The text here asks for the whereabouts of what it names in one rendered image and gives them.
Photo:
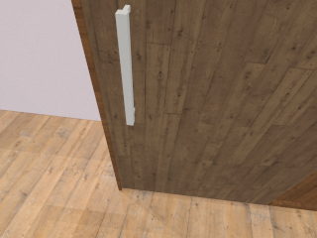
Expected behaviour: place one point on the wardrobe door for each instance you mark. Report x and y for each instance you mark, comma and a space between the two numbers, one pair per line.
303, 192
225, 95

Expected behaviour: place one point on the handle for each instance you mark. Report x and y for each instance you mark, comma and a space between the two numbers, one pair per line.
124, 45

